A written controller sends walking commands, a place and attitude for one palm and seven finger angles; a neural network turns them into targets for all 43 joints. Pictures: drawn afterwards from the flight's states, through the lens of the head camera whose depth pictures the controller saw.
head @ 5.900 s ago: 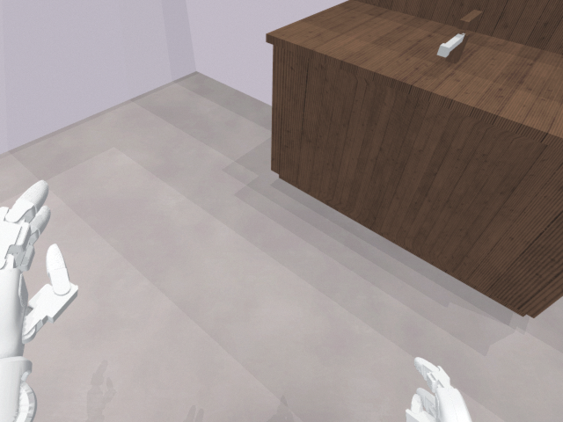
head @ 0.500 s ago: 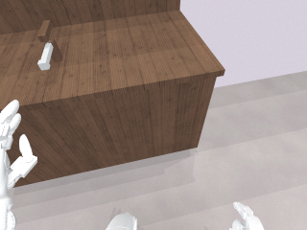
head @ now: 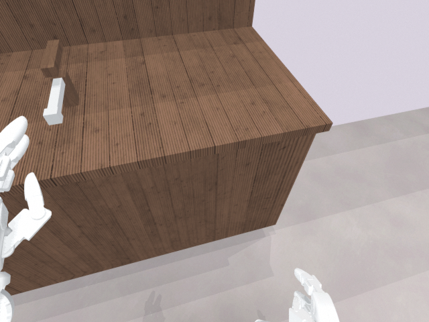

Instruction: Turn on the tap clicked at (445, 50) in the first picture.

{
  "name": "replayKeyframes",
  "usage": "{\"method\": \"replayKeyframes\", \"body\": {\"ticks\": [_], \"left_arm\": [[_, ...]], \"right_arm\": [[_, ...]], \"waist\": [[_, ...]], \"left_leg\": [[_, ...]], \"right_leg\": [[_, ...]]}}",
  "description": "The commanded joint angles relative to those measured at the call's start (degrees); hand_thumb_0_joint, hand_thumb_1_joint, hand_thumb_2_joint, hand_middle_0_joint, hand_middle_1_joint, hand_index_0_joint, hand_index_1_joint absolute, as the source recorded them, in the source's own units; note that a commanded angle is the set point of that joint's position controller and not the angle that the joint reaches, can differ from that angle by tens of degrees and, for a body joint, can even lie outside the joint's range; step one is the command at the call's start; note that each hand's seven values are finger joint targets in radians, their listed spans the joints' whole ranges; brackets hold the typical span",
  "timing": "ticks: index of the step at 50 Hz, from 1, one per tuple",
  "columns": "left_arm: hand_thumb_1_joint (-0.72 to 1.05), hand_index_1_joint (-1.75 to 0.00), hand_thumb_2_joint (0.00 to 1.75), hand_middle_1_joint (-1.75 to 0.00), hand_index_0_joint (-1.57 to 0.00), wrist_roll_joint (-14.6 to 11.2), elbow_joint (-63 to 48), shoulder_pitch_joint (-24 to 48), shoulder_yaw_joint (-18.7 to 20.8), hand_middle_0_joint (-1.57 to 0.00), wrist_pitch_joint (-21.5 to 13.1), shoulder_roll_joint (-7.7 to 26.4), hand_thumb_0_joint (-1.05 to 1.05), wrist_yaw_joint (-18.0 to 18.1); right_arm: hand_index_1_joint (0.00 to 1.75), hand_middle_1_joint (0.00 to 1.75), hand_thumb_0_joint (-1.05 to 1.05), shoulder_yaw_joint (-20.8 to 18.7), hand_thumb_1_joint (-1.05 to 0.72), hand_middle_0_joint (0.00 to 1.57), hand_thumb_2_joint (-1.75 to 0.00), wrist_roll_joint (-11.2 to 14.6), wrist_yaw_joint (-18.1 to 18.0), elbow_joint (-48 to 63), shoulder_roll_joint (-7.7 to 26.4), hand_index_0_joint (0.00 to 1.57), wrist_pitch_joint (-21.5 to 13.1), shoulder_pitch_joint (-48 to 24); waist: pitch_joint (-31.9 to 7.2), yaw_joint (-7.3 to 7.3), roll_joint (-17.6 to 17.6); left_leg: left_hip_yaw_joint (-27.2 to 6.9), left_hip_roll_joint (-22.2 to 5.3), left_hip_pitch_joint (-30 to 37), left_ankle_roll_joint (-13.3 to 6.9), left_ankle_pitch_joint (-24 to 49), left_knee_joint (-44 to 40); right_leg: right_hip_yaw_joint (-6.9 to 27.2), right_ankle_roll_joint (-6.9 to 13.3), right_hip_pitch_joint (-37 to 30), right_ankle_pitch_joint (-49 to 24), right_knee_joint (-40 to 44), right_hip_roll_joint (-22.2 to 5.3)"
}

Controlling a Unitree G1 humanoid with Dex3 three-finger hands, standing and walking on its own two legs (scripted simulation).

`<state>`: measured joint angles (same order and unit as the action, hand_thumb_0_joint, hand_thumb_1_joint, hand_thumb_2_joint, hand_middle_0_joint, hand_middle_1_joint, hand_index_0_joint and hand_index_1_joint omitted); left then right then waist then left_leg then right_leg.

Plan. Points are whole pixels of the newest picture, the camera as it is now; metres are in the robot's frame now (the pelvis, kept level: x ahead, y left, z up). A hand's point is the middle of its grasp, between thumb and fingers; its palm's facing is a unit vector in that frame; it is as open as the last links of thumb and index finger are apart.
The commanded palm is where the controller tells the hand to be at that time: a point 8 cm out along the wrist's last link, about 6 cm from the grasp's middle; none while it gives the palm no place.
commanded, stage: take the last steps up to it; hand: left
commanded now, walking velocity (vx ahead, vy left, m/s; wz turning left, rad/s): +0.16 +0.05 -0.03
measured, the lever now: (53, 116) +0.50 +0.39 +0.08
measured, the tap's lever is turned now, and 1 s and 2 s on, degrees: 0 0 0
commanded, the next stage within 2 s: come to a stop and stand still in 0.20 s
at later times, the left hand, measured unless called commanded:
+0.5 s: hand (41, 176) +0.27 +0.26 +0.18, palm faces +0.38 -0.81 -0.44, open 7.4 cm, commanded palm +0.22 +0.30 +0.18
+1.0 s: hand (47, 208) +0.23 +0.24 +0.16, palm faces +0.38 -0.84 -0.39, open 7.4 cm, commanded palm +0.18 +0.28 +0.18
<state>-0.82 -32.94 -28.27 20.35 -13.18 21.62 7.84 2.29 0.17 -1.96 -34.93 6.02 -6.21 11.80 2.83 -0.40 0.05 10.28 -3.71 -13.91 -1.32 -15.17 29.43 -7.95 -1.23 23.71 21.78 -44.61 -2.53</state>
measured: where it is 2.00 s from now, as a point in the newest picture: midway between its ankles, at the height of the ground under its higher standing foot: outside the picture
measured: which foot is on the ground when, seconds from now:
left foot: down 0.00-0.10, up 0.12-0.44, down 0.46-1.00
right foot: up 0.00-0.06, down 0.08-1.00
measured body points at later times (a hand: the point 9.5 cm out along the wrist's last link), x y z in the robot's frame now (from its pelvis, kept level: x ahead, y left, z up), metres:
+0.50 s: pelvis +0.06 +0.03 -0.01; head +0.08 +0.04 +0.44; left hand +0.24 +0.30 +0.20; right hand +0.22 -0.24 -0.08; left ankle +0.10 +0.15 -0.74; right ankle +0.06 -0.08 -0.74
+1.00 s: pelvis +0.02 +0.01 -0.01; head +0.02 +0.00 +0.44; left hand +0.21 +0.28 +0.18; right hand +0.16 -0.24 -0.10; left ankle +0.05 +0.13 -0.74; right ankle +0.04 -0.08 -0.74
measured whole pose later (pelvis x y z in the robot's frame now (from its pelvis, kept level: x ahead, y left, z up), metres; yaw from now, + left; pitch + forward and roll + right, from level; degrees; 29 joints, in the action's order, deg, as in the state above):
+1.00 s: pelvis +0.02 +0.01 -0.01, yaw +0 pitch -2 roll -1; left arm -2.8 -28.3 -28.1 19.6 -8.6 20.4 8.1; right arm 0.3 0.6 -3.6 -36.3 12.8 -2.1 12.8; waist 2.1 -0.7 1.7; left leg 1.4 -2.8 -15.7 0.6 -14.8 33.7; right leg -6.8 2.9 14.1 14.8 -31.0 1.4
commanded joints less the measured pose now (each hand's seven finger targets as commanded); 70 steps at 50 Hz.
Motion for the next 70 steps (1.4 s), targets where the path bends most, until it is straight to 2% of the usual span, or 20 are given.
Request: {"method": "replayKeyframes", "body": {"ticks": [1, 3, 5, 6, 10, 12, 19, 21, 23, 27, 31, 36, 38, 41, 44, 48, 53, 58, 62, 70], "left_arm": [[0.90, -0.30, 0.90, -0.30, -0.20, -0.8, -6.3, 2.7, 9.3, -0.20, -2.0, 10.4, 0.00, 2.0], [0.90, -0.30, 0.90, -0.30, -0.20, -0.5, -3.0, 4.2, 9.2, -0.20, -1.6, 10.1, 0.00, 1.9], [0.90, -0.30, 0.90, -0.30, -0.20, -0.3, -0.2, 5.4, 8.3, -0.20, -1.1, 10.2, 0.00, 1.8], [0.90, -0.30, 0.90, -0.30, -0.20, -1.0, -0.7, 8.4, 7.4, -0.20, -1.2, 9.3, 0.00, 1.4], [0.90, -0.30, 0.90, -0.30, -0.20, 0.0, -4.4, 7.3, 6.2, -0.20, -2.9, 9.1, 0.00, 1.4], [0.90, -0.30, 0.90, -0.30, -0.20, 0.2, -6.0, 5.7, 6.6, -0.20, -3.6, 9.7, 0.00, 1.9], [0.90, -0.30, 0.90, -0.30, -0.20, -1.1, -13.0, -0.7, 9.7, -0.20, -3.0, 10.8, 0.00, 3.3], [0.90, -0.30, 0.90, -0.30, -0.20, -1.4, -11.8, -0.5, 8.9, -0.20, -2.4, 9.7, 0.00, 3.4], [0.90, -0.30, 0.90, -0.30, -0.20, -1.6, -10.5, 1.3, 8.5, -0.20, -2.3, 9.5, 0.00, 3.0], [0.90, -0.30, 0.90, -0.30, -0.20, -1.0, -7.6, 4.8, 6.7, -0.20, -2.7, 8.8, 0.00, 1.4], [0.90, -0.30, 0.90, -0.30, -0.20, -0.8, -12.8, 6.8, 3.4, -0.20, -2.1, 7.0, 0.00, 1.2], [0.90, -0.30, 0.90, -0.30, -0.20, -1.2, -12.8, 4.2, 5.8, -0.20, -0.6, 8.4, 0.00, 1.2], [0.90, -0.30, 0.90, -0.30, -0.20, -1.4, -10.2, 3.5, 7.6, -0.20, -0.4, 9.6, 0.00, 1.5], [0.90, -0.30, 0.90, -0.30, -0.20, -3.1, -6.8, 1.2, 7.5, -0.20, 1.4, 9.0, 0.00, 1.2], [0.90, -0.30, 0.90, -0.30, -0.20, -2.8, -5.8, 2.1, 6.9, -0.20, 1.5, 8.6, 0.00, 1.4], [0.90, -0.30, 0.90, -0.30, -0.20, -2.3, -5.5, 4.5, 6.0, -0.20, 0.8, 8.4, 0.00, 1.8], [0.90, -0.30, 0.90, -0.30, -0.20, -0.9, -8.4, 6.8, 3.9, -0.20, -0.8, 7.8, 0.00, 1.9], [0.90, -0.30, 0.90, -0.30, -0.20, 0.0, -6.2, 7.2, 3.6, -0.20, -1.6, 7.4, 0.00, 2.2], [0.90, -0.30, 0.90, -0.30, -0.20, -0.8, -4.6, 4.7, 4.7, -0.20, -0.7, 8.2, 0.00, 2.3], [0.90, -0.30, 0.90, -0.30, -0.20, -1.2, -5.1, 7.7, 4.7, -0.20, 0.4, 8.7, 0.00, 2.1]], "right_arm": [[0.30, 0.30, 0.00, -4.0, -0.90, 0.20, -0.90, 0.0, -2.0, 7.1, 11.1, 0.20, -1.3, -4.5], [0.30, 0.30, 0.00, -4.1, -0.90, 0.20, -0.90, 0.2, -2.2, 6.8, 10.9, 0.20, -0.1, -4.6], [0.30, 0.30, 0.00, -3.9, -0.90, 0.20, -0.90, 0.1, -1.6, 7.9, 9.6, 0.20, 0.4, -4.8], [0.30, 0.30, 0.00, -4.6, -0.90, 0.20, -0.90, 0.2, -1.0, 7.5, 11.2, 0.20, 0.0, -5.1], [0.30, 0.30, 0.00, -3.3, -0.90, 0.20, -0.90, 0.1, -0.5, 6.2, 10.4, 0.20, 1.5, -6.1], [0.30, 0.30, 0.00, -3.4, -0.90, 0.20, -0.90, -0.2, -1.0, 6.5, 10.6, 0.20, 1.6, -6.3], [0.30, 0.30, 0.00, -4.4, -0.90, 0.20, -0.90, -0.5, -1.8, 10.0, 10.3, 0.20, 1.1, -4.9], [0.30, 0.30, 0.00, -4.7, -0.90, 0.20, -0.90, -0.3, -2.4, 10.0, 10.6, 0.20, 1.5, -3.6], [0.30, 0.30, 0.00, -5.6, -0.90, 0.20, -0.90, 0.2, -2.8, 10.4, 12.9, 0.20, 1.9, -3.8], [0.30, 0.30, 0.00, -4.7, -0.90, 0.20, -0.90, -1.1, -2.1, 9.2, 12.0, 0.20, 0.5, -4.1], [0.30, 0.30, 0.00, -5.0, -0.90, 0.20, -0.90, -0.6, -0.3, 9.2, 12.5, 0.20, -1.7, -2.7], [0.30, 0.30, 0.00, -4.4, -0.90, 0.20, -0.90, -0.2, 0.2, 10.0, 12.0, 0.20, -1.8, -3.6], [0.30, 0.30, 0.00, -3.9, -0.90, 0.20, -0.90, 0.1, 0.1, 10.3, 10.7, 0.20, -1.0, -4.2], [0.30, 0.30, 0.00, -3.7, -0.90, 0.20, -0.90, 0.5, -0.5, 10.0, 9.5, 0.20, 0.1, -4.2], [0.30, 0.30, 0.00, -2.5, -0.90, 0.20, -0.90, 0.3, -1.0, 9.2, 9.0, 0.20, 1.1, -5.7], [0.30, 0.30, 0.00, -3.0, -0.90, 0.20, -0.90, 0.4, -2.1, 8.2, 10.7, 0.20, 0.9, -5.1], [0.30, 0.30, 0.00, -2.9, -0.90, 0.20, -0.90, -0.1, -2.8, 8.5, 12.1, 0.20, 0.3, -6.1], [0.30, 0.30, 0.00, -3.8, -0.90, 0.20, -0.90, -0.1, -2.4, 8.6, 12.3, 0.20, -1.1, -4.4], [0.30, 0.30, 0.00, -3.9, -0.90, 0.20, -0.90, -0.2, -2.1, 8.3, 11.7, 0.20, -0.9, -3.6], [0.30, 0.30, 0.00, -3.3, -0.90, 0.20, -0.90, -0.1, -2.6, 8.5, 11.8, 0.20, -0.1, -5.2]], "waist": [[-8.3, 0.29, 8.9], [-8.7, 0.37, 2.5], [-8.5, 0.19, -15.8], [-7.3, 0.48, -15.7], [-6.8, 0.11, -2.7], [-7.8, 0.01, -4.9], [-11.5, 1.70, -4.2], [-12.2, 0.34, -2.7], [-11.0, 0.87, 5.7], [-6.0, 0.43, 15.1], [-10.7, 0.29, 14.0], [-10.7, 0.39, 12.1], [-10.8, 0.20, 5.5], [-7.7, 0.00, -7.6], [-6.3, 0.35, -7.0], [-7.3, 0.10, -5.9], [-3.5, 1.18, 12.8], [-3.7, 1.23, 6.5], [-5.7, 0.55, -1.6], [-3.6, 0.53, 0.5]], "left_leg": [[-9.9, -12.7, 1.7, -5.0, 10.8, -7.1], [-7.6, -9.8, -4.4, -3.1, 4.1, 1.5], [-3.0, 2.0, -19.4, 1.1, -14.0, 24.8], [-7.8, 1.5, -21.3, 2.0, -15.3, 33.0], [-10.0, -1.5, -21.0, 3.1, -7.1, 34.3], [-7.7, -1.1, -17.3, 2.8, -4.5, 28.2], [-3.2, 2.1, -6.1, 2.6, 1.6, 4.0], [-4.2, 1.3, 2.9, 2.7, 10.9, -3.9], [-13.5, -8.0, 7.5, -0.3, 25.6, -5.8], [-21.4, -16.3, 3.5, -4.7, 31.8, -12.5], [-15.2, -14.3, 10.9, -3.8, 35.9, -7.2], [-12.3, -11.9, 3.9, -1.7, 21.9, -5.6], [-8.9, -7.9, -1.1, 0.7, 11.1, -1.6], [-6.9, -0.1, -2.8, 3.2, -3.8, 8.3], [-9.6, 0.5, -6.0, 2.6, -6.4, 12.3], [-9.6, 0.1, -0.3, 1.8, 3.5, -0.3], [-18.1, -7.9, -8.3, -1.6, 1.4, -12.6], [-13.3, -3.3, -10.2, 0.0, -10.2, -9.3], [-10.5, 0.0, -3.3, 1.2, -5.3, -0.5], [-12.7, -1.3, -2.8, 0.7, -4.3, -5.5]], "right_leg": [[-1.8, 0.3, -9.0, -3.4, 12.5, 1.5], [3.4, 2.1, -17.3, -8.2, 20.1, -1.2], [33.3, 11.3, -23.9, -16.1, 28.1, -19.2], [35.5, 12.7, -21.8, -14.2, 30.3, -22.2], [18.4, 11.2, -19.6, -26.4, 26.1, -17.6], [12.0, 9.6, -17.8, -30.2, 25.8, -15.2], [9.5, 8.0, -22.2, -36.9, 20.7, -12.2], [6.8, 4.7, -19.0, -31.5, 16.7, -9.4], [4.8, 1.0, -11.7, -16.0, 12.2, -3.0], [5.3, 0.3, -5.3, 8.2, 1.4, 0.4], [4.6, 0.1, -5.7, 1.4, 9.1, 1.7], [3.1, -0.1, -15.3, -7.0, 20.4, 1.8], [7.1, 1.0, -18.6, -18.0, 22.9, -1.7], [18.2, 6.1, -10.3, -16.6, 27.2, -10.8], [17.4, 7.6, -9.6, -10.8, 28.1, -11.9], [12.7, 4.8, -11.5, -11.5, 24.3, -7.8], [7.8, 0.9, -15.2, -5.1, 17.8, -0.5], [11.0, 1.7, -16.0, -1.1, 23.2, -2.2], [16.8, 3.8, -9.1, 5.8, 30.1, -7.1], [12.8, 2.5, -7.4, 6.2, 28.8, -4.1]]}}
